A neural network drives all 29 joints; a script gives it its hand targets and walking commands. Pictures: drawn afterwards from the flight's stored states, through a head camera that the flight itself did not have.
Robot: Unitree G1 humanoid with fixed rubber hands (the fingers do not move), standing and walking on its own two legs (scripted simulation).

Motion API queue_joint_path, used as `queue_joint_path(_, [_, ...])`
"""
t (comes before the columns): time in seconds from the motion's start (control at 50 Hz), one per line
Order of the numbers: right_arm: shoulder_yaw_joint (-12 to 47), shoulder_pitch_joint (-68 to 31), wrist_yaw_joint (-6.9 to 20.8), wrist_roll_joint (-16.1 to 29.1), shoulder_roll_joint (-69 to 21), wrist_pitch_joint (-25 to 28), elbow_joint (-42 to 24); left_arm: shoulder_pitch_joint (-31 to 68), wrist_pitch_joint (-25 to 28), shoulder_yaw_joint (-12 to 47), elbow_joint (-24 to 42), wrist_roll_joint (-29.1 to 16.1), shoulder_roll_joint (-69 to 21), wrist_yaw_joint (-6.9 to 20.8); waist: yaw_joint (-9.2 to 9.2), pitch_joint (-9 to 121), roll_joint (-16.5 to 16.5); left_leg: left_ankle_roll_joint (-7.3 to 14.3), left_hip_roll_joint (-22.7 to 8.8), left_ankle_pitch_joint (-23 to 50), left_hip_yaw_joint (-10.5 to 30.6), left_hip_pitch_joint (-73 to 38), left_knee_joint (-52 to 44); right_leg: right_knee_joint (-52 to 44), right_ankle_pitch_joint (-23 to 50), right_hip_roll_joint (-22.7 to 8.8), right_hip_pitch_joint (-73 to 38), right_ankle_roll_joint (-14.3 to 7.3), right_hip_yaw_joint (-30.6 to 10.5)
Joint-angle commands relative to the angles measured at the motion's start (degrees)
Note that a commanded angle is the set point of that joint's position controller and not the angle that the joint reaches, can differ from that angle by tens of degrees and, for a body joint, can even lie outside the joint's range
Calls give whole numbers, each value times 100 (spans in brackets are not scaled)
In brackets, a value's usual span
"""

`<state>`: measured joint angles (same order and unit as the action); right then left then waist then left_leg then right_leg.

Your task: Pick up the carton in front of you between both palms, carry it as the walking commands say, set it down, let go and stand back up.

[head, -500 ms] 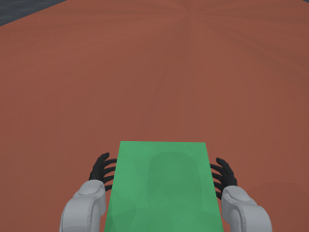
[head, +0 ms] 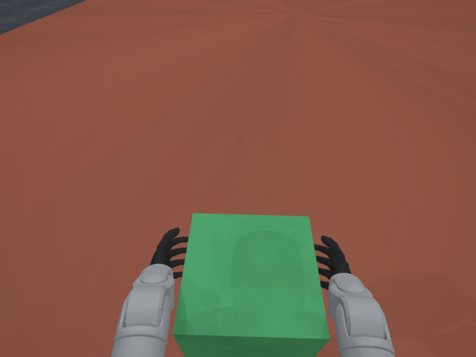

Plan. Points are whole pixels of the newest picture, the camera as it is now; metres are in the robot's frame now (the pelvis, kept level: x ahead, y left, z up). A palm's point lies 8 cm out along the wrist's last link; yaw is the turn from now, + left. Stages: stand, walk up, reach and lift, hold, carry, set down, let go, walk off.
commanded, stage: carry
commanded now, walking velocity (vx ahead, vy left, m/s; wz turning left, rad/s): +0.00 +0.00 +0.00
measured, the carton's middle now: (248, 297) +0.28 +0.00 -0.06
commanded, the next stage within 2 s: hold in 0.74 s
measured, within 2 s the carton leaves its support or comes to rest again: neither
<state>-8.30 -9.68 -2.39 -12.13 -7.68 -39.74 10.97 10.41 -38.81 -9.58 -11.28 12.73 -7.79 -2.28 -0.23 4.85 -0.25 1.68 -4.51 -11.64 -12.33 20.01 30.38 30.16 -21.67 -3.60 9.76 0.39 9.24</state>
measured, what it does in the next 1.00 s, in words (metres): stands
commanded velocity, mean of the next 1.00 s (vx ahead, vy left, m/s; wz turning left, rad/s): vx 0.00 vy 0.00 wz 0.00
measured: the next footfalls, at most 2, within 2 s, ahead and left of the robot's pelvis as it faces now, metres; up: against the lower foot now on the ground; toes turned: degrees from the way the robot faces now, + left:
none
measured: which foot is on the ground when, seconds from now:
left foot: down 0.00-1.00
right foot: down 0.00-1.00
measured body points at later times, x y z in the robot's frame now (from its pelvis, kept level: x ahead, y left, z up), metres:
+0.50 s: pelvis -0.02 -0.01 +0.00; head -0.03 -0.01 +0.45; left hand +0.28 +0.14 +0.03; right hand +0.28 -0.16 +0.03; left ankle +0.05 +0.10 -0.73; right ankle -0.06 -0.11 -0.73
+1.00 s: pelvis -0.03 +0.00 +0.01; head -0.05 +0.01 +0.46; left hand +0.27 +0.11 +0.03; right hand +0.23 -0.19 +0.03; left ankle +0.05 +0.12 -0.73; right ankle -0.06 -0.11 -0.73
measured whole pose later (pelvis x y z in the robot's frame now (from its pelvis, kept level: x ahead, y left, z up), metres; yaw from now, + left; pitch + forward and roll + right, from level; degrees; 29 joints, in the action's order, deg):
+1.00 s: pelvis -0.03 +0.00 +0.01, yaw -7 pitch -6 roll +0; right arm -8.8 -9.7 -1.2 -12.2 -7.7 -40.0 10.0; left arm 10.1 -40.4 -8.3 -8.8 14.1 -7.8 -2.0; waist -0.6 -3.8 -1.5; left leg -1.0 -2.1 -6.8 -1.0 9.2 22.1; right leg 23.4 -14.9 0.5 2.5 -1.0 1.7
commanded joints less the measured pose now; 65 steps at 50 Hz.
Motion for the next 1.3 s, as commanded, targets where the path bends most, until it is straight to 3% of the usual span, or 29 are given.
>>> queue_joint_path(0.0, [3298,-3019,1272,1401,-4767,400,-788,2717,275,3310,561,-1378,-4866,1296,7,1509,22,-2,-579,1324,677,-1116,-308,-498,1401,-565,146,-86,-478])
queue_joint_path(0.16, [3261,-2730,1302,1398,-4918,-12,-937,2452,-150,3293,713,-1379,-5009,1336,5,1516,24,-18,-591,1426,657,-1083,-278,-460,1463,-567,253,-103,-519])
queue_joint_path(0.72, [3289,-2916,1349,1435,-5081,-17,-954,2621,-146,3349,721,-1426,-5150,1392,20,1513,26,-88,-615,1311,627,-1043,-301,-506,1508,-550,330,-177,-588])
queue_joint_path(0.74, [3194,-2382,1377,1420,-5276,45,-770,1846,-160,3259,865,-1391,-5204,1384,124,659,-614,52,985,2371,1586,-2695,-405,-991,3149,560,607,-248,-1662])
queue_joint_path(0.76, [2999,-2289,1278,1232,-5041,181,-840,2015,-55,3225,1061,-1313,-4889,1338,0,918,-507,24,895,2706,1708,-3041,-392,-1008,3215,611,571,-253,-1746])
queue_joint_path(0.78, [2871,-2242,1222,1064,-4903,212,-891,2124,-37,3214,1153,-1335,-4870,1354,-38,881,-210,-20,867,2728,1705,-2691,-511,-957,3345,678,2,-214,-1695])
queue_joint_path(0.8, [2780,-2083,1186,1025,-4864,242,-798,2225,-25,3322,1229,-1394,-4892,1375,-115,995,-124,-83,906,2868,1724,-2553,-568,-983,3611,699,-426,-167,-1656])
queue_joint_path(0.86, [2809,-2332,1172,1111,-4969,344,-782,2404,45,3455,1069,-1400,-4894,1402,-159,1151,-181,-126,999,2097,1664,-2498,-633,-1149,2936,684,-654,-161,-1620])
queue_joint_path(0.94, [3219,-3001,1357,1415,-5106,333,-866,2318,110,3253,799,-1202,-5074,1330,183,997,-106,-62,1080,1548,1620,-2430,-695,-1124,2455,665,-368,-71,-1577])
queue_joint_path(0.98, [3218,-3129,1440,1433,-5137,322,-714,2354,106,3106,655,-1115,-5068,1312,243,801,-142,-40,1076,1285,1616,-2565,-701,-1196,1949,656,3,-95,-1575])
queue_joint_path(1.14, [2862,-3217,1558,1266,-5266,352,-199,2731,29,3155,385,-1137,-5351,1468,65,489,-46,-94,969,723,1620,-3159,-738,-1406,780,634,951,-309,-1580])
queue_joint_path(1.28, [2714,-3438,1652,1175,-5421,412,-47,3022,35,3153,181,-1206,-5569,1623,-22,570,-30,-137,847,232,1687,-3220,-858,-1400,361,662,1042,-402,-1526])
